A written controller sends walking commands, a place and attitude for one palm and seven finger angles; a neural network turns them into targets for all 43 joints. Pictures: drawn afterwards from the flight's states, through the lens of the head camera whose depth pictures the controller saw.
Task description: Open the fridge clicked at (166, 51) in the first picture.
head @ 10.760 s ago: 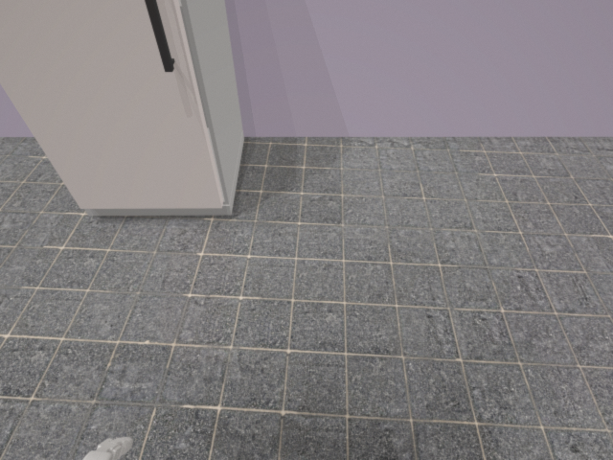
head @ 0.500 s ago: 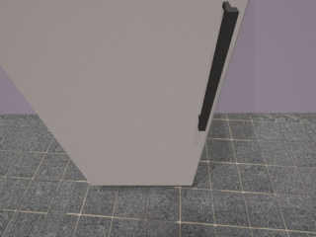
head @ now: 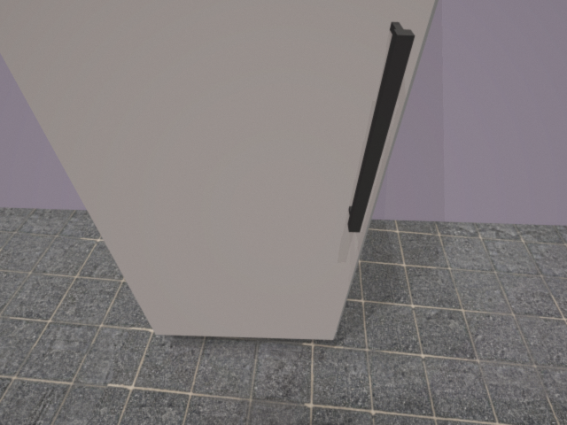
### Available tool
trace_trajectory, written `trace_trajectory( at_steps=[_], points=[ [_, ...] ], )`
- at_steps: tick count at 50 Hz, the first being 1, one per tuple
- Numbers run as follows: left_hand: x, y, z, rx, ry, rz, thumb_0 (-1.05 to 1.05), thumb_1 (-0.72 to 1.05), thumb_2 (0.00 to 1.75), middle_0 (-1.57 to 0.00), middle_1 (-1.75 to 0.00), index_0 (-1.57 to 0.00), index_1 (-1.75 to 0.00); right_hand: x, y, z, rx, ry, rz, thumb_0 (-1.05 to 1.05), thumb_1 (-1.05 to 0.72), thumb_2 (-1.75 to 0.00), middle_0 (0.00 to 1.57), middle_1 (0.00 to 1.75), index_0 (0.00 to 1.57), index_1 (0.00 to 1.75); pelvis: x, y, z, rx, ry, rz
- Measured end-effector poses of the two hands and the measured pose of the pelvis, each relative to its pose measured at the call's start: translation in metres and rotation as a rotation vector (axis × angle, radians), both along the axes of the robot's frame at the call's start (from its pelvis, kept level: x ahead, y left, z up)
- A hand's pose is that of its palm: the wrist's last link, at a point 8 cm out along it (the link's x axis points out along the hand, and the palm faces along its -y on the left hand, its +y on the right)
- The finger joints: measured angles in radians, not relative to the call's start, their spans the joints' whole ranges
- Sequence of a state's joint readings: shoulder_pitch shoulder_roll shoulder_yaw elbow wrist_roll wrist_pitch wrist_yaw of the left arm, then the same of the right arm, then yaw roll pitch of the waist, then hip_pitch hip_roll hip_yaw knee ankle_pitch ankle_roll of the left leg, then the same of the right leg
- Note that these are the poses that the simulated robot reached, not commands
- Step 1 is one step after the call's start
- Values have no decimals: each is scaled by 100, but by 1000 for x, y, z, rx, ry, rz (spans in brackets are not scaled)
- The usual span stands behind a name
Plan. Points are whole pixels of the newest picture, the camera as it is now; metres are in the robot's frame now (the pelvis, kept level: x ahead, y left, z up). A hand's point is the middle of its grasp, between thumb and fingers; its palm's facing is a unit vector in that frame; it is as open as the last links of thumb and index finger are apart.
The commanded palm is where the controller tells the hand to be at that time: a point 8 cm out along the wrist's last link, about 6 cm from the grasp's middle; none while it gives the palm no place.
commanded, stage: come to a stop and stand still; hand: right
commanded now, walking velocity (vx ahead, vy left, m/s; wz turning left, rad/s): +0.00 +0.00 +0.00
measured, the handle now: (370, 146) +0.52 -0.11 +0.15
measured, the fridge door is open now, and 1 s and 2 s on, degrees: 0 0 0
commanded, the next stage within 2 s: look again from close up in 1.24 s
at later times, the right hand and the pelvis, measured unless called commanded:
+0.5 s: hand out of the picture -0.04 -0.19 -0.16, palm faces +0.02 +0.98 -0.21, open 7.4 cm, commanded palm none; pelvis -0.02 -0.01 +0.01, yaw -1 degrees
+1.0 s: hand out of the picture +0.05 -0.19 -0.16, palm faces +0.02 +0.98 -0.22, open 7.4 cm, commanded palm none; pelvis +0.02 +0.00 +0.01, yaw -1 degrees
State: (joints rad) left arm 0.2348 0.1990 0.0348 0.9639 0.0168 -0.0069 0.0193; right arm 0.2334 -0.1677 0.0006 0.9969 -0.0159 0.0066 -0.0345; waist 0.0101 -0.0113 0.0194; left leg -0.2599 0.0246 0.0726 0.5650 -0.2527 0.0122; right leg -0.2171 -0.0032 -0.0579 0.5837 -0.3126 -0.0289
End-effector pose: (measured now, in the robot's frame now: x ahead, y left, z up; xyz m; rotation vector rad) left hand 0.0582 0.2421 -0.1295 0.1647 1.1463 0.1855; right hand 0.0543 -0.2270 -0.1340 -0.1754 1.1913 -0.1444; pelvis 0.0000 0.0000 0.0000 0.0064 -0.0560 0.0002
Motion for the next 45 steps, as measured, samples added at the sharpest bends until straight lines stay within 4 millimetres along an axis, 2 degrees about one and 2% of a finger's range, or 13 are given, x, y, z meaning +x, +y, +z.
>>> trace_trajectory(
  at_steps=[5,11,17,22,27,32,37,45],
  points=[
    [-9,-10,3,-22,-11,-42,1,91,90,-19,-30,-20,-30,-18,-11,10,-15,-10,3,1,-91,-90,20,30,20,30,-12,-4,5,-12,3,0],
    [-34,-16,-3,-45,56,-54,1,91,90,-20,-30,-20,-30,-55,-21,13,-36,63,-20,1,-91,-90,20,30,20,30,-20,-5,8,-14,16,-7],
    [-67,-17,-8,-53,158,-37,1,91,90,-20,-30,-20,-30,-88,-20,10,-30,157,-40,1,-91,-90,20,30,20,30,-24,-5,8,-14,21,-10],
    [-91,-16,-9,-48,235,-19,1,91,90,-20,-30,-20,-30,-98,-14,6,-11,202,-46,1,-91,-90,20,30,20,30,-23,-6,8,-15,25,-12],
    [-101,-16,-8,-44,278,-4,1,91,90,-20,-30,-20,-30,-93,-7,3,10,206,-43,1,-91,-90,20,30,20,30,-20,-6,8,-17,29,-15],
    [-96,-18,-7,-44,283,1,1,91,90,-20,-30,-20,-30,-77,-2,0,24,185,-36,1,-91,-90,20,30,20,30,-14,-5,8,-19,33,-16],
    [-79,-21,-6,-48,261,-4,1,91,90,-20,-30,-20,-30,-57,1,0,29,157,-27,1,-91,-90,20,30,20,30,-6,-4,9,-18,38,-18],
    [-41,-21,-6,-51,205,-29,0,91,90,-20,-30,-20,-30,-29,-4,4,7,123,-24,1,-91,-90,20,30,20,30,8,-1,11,-16,40,-20]
  ],
)
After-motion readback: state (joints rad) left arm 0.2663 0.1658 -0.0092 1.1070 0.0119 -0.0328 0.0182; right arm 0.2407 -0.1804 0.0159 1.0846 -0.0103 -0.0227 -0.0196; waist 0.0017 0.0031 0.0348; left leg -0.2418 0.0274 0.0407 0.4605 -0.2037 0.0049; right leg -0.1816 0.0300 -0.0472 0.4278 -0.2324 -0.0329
